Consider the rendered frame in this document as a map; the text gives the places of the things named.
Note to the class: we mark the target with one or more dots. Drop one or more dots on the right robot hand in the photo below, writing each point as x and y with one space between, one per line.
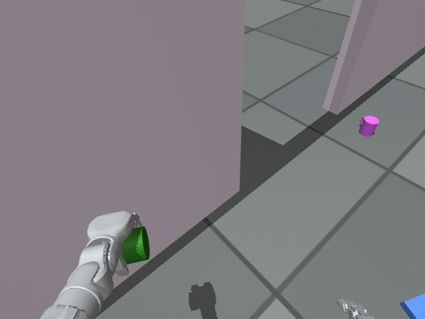
353 310

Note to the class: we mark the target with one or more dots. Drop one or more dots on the left robot hand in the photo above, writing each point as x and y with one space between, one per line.
118 224

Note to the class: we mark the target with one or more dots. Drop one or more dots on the left robot arm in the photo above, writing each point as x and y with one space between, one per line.
90 283

